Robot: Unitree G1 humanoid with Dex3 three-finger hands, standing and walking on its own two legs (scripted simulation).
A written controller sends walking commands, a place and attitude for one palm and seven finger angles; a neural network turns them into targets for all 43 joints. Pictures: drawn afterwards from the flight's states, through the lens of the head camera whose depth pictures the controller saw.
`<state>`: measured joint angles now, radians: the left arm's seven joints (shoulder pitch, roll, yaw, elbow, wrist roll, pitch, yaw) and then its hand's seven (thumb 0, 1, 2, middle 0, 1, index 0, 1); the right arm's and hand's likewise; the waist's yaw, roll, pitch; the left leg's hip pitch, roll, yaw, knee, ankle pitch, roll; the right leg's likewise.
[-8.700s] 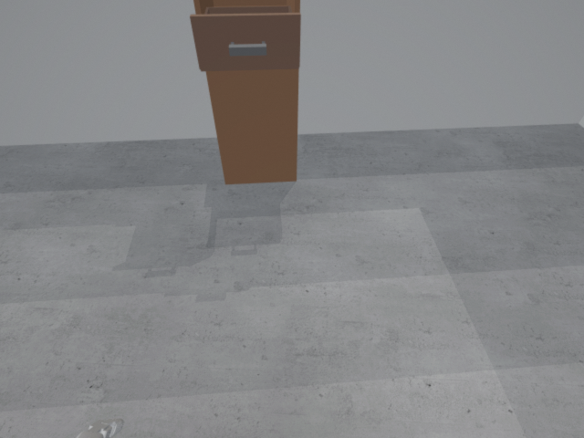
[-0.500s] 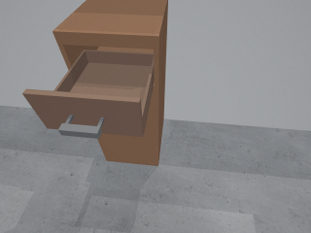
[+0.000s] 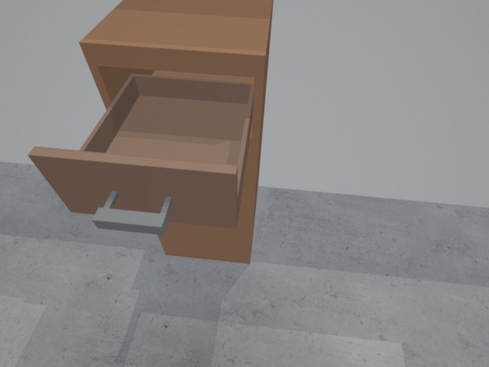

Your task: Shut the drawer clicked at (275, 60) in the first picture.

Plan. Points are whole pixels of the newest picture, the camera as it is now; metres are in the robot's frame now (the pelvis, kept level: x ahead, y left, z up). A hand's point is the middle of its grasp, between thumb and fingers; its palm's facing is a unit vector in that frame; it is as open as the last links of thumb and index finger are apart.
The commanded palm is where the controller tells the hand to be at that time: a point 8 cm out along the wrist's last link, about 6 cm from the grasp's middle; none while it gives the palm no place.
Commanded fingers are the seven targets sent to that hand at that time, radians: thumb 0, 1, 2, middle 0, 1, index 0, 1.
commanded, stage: come to a stop and stand still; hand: left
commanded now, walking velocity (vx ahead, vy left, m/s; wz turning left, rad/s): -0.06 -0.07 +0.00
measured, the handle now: (136, 210) +0.34 +0.21 +0.06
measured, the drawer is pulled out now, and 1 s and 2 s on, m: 0.27 0.27 0.27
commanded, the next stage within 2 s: look again from close up in 0.68 s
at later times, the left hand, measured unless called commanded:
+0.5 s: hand out of the picture -0.01 +0.16 -0.16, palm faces +0.00 -0.98 -0.20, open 7.3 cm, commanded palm none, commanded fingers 0.00 0.90 0.90 -0.20 -0.30 -0.20 -0.30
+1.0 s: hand out of the picture -0.02 +0.16 -0.16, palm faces +0.00 -0.98 -0.18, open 7.4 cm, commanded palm none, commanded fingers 0.00 0.90 0.90 -0.20 -0.30 -0.20 -0.30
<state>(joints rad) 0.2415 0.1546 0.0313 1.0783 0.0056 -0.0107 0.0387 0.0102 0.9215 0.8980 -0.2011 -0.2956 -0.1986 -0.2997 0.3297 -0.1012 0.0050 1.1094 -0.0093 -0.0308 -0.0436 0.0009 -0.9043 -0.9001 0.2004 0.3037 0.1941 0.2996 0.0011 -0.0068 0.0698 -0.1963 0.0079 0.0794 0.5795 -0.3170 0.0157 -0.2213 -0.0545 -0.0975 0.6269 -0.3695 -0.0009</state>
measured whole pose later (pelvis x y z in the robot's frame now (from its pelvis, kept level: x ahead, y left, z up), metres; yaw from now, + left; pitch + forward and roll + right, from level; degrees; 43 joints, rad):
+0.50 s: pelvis -0.01 -0.01 +0.01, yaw -1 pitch -1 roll +0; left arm 0.29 0.14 -0.01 1.10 0.01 -0.03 0.04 0.01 0.92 0.90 -0.20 -0.30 -0.20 -0.30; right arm 0.27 -0.18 0.00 1.06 -0.02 -0.01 -0.02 0.01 -0.92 -0.90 0.20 0.30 0.19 0.30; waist -0.01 0.03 0.04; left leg -0.20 0.03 0.08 0.52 -0.30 0.01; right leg -0.20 -0.02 -0.09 0.51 -0.28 -0.01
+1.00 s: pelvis -0.02 +0.00 +0.01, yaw -1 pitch -2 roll +0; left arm 0.29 0.15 -0.02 1.10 0.00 -0.02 0.02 0.01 0.91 0.90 -0.20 -0.30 -0.20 -0.30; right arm 0.31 -0.14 0.03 1.13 -0.01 -0.01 -0.02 0.00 -0.91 -0.90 0.20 0.30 0.19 0.30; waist 0.00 0.00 0.04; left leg -0.16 0.01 0.09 0.44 -0.25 0.02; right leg -0.18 -0.04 -0.09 0.46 -0.24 -0.01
